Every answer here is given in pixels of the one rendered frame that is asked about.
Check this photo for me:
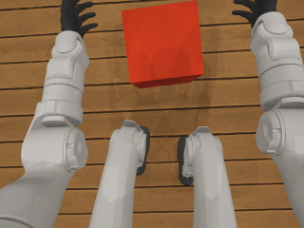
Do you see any robot left foot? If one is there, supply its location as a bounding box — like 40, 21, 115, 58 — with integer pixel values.
136, 126, 150, 176

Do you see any carton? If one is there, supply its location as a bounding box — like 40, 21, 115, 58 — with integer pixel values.
121, 0, 204, 88

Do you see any right robot forearm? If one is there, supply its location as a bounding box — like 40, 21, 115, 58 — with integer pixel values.
250, 11, 304, 112

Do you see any right robot hand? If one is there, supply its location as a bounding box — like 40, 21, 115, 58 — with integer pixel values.
232, 0, 277, 28

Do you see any left robot shin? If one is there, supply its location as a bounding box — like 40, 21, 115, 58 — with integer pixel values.
108, 120, 143, 168

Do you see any left robot forearm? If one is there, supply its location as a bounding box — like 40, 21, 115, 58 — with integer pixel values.
21, 30, 90, 168

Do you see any right robot upper arm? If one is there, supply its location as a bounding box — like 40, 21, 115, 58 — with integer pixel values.
256, 108, 304, 228

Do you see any left robot upper arm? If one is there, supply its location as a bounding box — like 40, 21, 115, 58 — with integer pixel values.
0, 126, 88, 228

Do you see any left robot hand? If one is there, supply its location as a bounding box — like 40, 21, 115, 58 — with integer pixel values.
60, 0, 98, 40

